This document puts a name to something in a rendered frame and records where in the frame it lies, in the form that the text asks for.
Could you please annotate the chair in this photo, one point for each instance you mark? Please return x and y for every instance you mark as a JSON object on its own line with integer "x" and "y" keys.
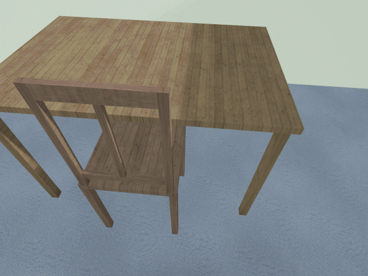
{"x": 129, "y": 157}

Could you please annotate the table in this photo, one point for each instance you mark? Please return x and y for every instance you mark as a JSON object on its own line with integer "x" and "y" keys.
{"x": 220, "y": 76}

